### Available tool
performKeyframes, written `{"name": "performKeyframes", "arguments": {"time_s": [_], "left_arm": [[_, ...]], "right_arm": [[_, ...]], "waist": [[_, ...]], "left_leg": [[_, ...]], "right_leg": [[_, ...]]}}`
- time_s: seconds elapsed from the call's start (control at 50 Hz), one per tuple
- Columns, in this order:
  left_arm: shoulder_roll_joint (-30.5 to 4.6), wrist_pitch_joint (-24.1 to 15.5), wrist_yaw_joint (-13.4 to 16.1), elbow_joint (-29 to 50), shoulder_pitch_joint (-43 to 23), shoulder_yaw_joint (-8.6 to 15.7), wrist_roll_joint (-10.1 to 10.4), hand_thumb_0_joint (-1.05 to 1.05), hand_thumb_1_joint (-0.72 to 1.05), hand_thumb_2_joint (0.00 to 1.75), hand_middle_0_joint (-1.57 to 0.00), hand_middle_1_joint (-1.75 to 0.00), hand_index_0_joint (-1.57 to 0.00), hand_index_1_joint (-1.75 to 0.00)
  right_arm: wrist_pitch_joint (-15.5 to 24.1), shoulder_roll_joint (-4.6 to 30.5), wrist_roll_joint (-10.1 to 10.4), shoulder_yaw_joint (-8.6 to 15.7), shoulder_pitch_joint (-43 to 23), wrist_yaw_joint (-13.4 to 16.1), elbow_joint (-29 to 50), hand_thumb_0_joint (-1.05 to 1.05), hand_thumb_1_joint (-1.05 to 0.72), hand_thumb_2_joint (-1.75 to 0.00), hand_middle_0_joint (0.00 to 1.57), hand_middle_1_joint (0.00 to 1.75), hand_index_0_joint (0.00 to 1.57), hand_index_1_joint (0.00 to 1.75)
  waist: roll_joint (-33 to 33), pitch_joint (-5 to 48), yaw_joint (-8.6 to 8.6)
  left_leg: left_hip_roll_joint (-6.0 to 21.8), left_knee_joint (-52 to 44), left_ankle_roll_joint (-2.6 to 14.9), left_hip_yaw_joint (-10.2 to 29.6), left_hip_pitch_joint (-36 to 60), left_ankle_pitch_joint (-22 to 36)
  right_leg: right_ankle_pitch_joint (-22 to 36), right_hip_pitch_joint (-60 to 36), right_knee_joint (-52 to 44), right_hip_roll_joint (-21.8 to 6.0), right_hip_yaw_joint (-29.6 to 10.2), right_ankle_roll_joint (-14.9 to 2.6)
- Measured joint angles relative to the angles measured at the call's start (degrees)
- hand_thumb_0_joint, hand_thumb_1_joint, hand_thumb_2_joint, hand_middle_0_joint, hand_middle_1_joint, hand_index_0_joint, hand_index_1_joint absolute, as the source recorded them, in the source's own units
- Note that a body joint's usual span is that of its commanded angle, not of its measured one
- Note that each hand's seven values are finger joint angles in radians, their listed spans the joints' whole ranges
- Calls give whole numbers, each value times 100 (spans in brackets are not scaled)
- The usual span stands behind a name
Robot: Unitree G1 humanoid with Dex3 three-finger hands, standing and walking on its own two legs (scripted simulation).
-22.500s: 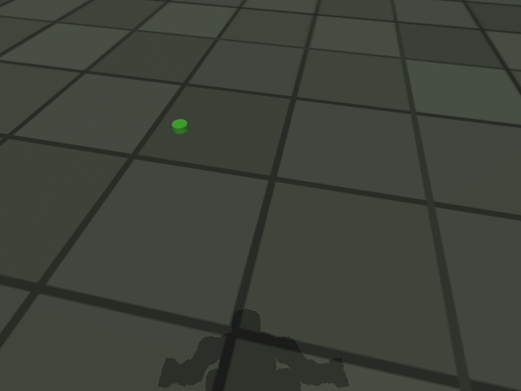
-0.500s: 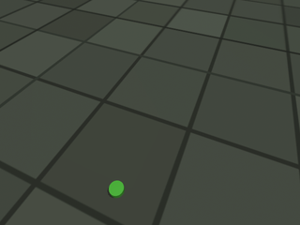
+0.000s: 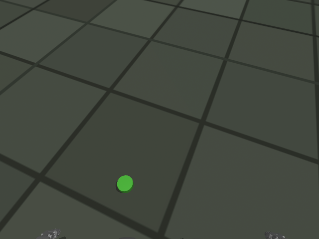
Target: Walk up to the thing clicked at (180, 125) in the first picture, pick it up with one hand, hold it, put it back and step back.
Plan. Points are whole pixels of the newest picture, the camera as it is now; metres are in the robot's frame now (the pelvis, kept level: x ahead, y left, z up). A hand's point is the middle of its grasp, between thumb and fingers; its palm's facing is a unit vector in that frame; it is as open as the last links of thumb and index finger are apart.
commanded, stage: walk up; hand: left
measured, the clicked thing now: (125, 184) +0.46 +0.22 -0.75
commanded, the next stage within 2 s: none
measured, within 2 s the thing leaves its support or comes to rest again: neither
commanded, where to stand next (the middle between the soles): +0.10 +0.00 m, yaw -1 degrees
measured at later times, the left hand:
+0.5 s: hand out of the picture +0.03 +0.30 -0.18, palm faces -0.10 -0.92 -0.37, open 7.4 cm
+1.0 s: hand out of the picture -0.07 +0.30 -0.17, palm faces +0.01 -0.93 -0.37, open 7.4 cm
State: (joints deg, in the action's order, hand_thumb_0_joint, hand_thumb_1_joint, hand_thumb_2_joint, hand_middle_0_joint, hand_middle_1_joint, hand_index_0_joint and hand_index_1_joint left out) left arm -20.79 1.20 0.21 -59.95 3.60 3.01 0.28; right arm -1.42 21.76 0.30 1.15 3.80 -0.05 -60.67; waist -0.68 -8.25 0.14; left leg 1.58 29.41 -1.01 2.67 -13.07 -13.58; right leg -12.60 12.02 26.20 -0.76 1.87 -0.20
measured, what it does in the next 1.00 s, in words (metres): walks backwards: right foot, then left foot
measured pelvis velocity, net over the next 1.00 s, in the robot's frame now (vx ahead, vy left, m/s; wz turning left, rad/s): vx -0.21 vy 0.04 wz -0.02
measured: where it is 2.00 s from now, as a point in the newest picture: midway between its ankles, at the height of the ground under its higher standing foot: outside the picture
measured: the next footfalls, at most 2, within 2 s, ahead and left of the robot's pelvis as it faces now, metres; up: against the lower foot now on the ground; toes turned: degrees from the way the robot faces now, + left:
right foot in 0.56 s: -0.08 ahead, -0.09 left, +0.00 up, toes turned -1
left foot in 0.94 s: -0.16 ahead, +0.14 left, +0.00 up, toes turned -3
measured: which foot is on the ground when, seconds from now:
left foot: down 0.00-0.60, up 0.62-0.92, down 0.94-1.00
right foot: down 0.00-0.18, up 0.20-0.54, down 0.56-0.96, up 0.98-1.00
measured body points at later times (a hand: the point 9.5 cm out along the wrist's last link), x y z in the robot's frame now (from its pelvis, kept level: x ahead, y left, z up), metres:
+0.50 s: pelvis -0.08 +0.04 -0.02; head +0.00 +0.05 +0.43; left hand +0.04 +0.34 -0.15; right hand -0.01 -0.28 -0.13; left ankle -0.05 +0.15 -0.74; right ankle -0.11 -0.09 -0.71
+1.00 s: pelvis -0.21 +0.04 -0.02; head -0.15 +0.06 +0.42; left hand -0.07 +0.35 -0.14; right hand -0.11 -0.28 -0.13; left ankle -0.20 +0.14 -0.74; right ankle -0.13 -0.08 -0.73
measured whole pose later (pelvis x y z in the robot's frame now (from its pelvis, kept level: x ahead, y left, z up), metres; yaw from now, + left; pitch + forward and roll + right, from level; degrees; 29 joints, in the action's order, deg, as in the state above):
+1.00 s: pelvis -0.21 +0.04 -0.02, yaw -1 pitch -4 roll +2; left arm -22.3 4.9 0.8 -43.1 5.9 4.8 -1.3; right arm -1.7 20.2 -2.0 2.3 9.0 1.3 -49.8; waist 4.9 -11.9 1.7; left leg -4.0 38.6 1.5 0.0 -14.5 -20.4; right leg -20.0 25.2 45.5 -0.4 -3.7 -1.1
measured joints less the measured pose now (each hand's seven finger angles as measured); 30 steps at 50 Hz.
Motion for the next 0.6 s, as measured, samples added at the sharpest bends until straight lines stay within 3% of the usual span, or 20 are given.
{"name": "performKeyframes", "arguments": {"time_s": [0.04, 0.08, 0.12, 0.14, 0.16, 0.18, 0.22, 0.26, 0.3, 0.36, 0.48, 0.54, 0.6], "left_arm": [[-24, 72, 15, 123, -66, 29, -32, 0, 90, 90, -21, -30, -20, -30], [-39, 128, 28, 258, -87, 45, -94, 0, 90, 90, -21, -30, -20, -30], [-80, 177, 33, 384, -88, 48, -144, 0, 90, 90, -21, -30, -20, -30], [-114, 203, 40, 441, -98, 48, -159, 0, 90, 90, -21, -30, -21, -30], [-142, 232, 45, 503, -111, 44, -156, 0, 90, 90, -21, -30, -21, -30], [-165, 257, 57, 568, -150, 43, -136, 0, 90, 90, -21, -30, -21, -30], [-269, 313, 115, 679, -310, 93, -113, 0, 90, 90, -21, -30, -20, -30], [-314, 336, 174, 795, -306, 124, -112, 0, 90, 90, -20, -30, -20, -30], [-291, 339, 196, 820, -237, 105, -108, 0, 90, 90, -20, -30, -20, -30], [-223, 331, 155, 865, -37, 73, -93, 0, 90, 90, -20, -30, -20, -30], [-136, 301, 82, 945, 310, 80, -133, 0, 90, 90, -20, -30, -20, -30], [-131, 252, 48, 951, 411, 118, -160, 0, 90, 90, -20, -30, -20, -30], [58, 193, 35, 873, 404, 133, -223, 0, 90, 90, -20, -30, -20, -30]], "right_arm": [[-63, 72, -6, 61, -11, 7, 115, 1, -91, -90, 21, 30, 20, 30], [-130, 133, -37, 124, 33, 2, 223, 1, -91, -90, 21, 30, 20, 30], [-163, 161, -47, 178, 129, -22, 336, 1, -91, -90, 20, 30, 20, 30], [-155, 163, -46, 201, 196, -33, 389, 1, -91, -90, 20, 30, 20, 30], [-129, 184, -56, 219, 288, -40, 442, 1, -91, -90, 20, 30, 20, 30], [-98, 206, -88, 248, 365, -33, 474, 1, -91, -90, 20, 30, 20, 30], [-75, 63, -186, 273, 395, 3, 462, 1, -91, -90, 20, 30, 20, 30], [-93, -85, -233, 218, 460, -1, 488, 1, -91, -90, 20, 30, 20, 30], [-116, -178, -255, 194, 531, 22, 532, 1, -91, -90, 21, 30, 20, 30], [-109, -217, -250, 180, 551, 96, 652, 1, -90, -90, 21, 30, 21, 30], [-45, -191, -180, 179, 406, 171, 983, 1, -90, -90, 21, 30, 21, 30], [-86, -136, -151, 159, 304, 144, 1100, 1, -90, -90, 21, 30, 21, 30], [-173, 12, -82, 185, 177, 132, 1069, 1, -90, -90, 21, 30, 21, 30]], "waist": [[21, -126, -2], [77, -175, 12], [155, -158, -13], [193, -138, -46], [180, -94, -84], [154, -71, -116], [358, -285, -93], [452, -382, -88], [421, -369, -121], [354, -334, -99], [257, -383, -61], [220, -356, -12], [-241, -413, -92]], "left_leg": [[-95, 598, 112, -36, -305, -206], [-254, 1303, 205, -66, -535, -945], [-347, 1628, 280, -103, -590, -1299], [-342, 1521, 305, -126, -524, -1173], [-269, 1184, 331, -125, -408, -645], [-234, 973, 246, -85, -342, -787], [-336, 1067, 238, -151, -368, -900], [-314, 978, 253, -177, -352, -774], [-238, 776, 266, -154, -339, -606], [-149, 550, 284, -240, -337, -426], [-56, 686, 253, -461, -468, -371], [-4, 1021, 179, -579, -648, -472], [231, 1381, 134, -299, -794, -515]], "right_leg": [[-65, 173, 248, -73, -12, 16], [-135, 362, 499, -172, -73, 44], [-190, 572, 724, -268, -129, 94], [-228, 686, 855, -310, -139, 138], [-287, 827, 1025, -312, -119, 159], [-354, 1020, 1286, -283, -150, 102], [-1223, 1306, 2116, -42, -721, -48], [-1807, 1508, 2940, 361, -1032, -125], [-1907, 1627, 3568, 667, -1072, -129], [-1705, 1622, 4040, 784, -1004, -38], [-1527, 916, 2806, 455, -827, 144], [-1165, 441, 1671, 262, -602, 86], [-871, 154, 1180, 484, -294, -89]]}}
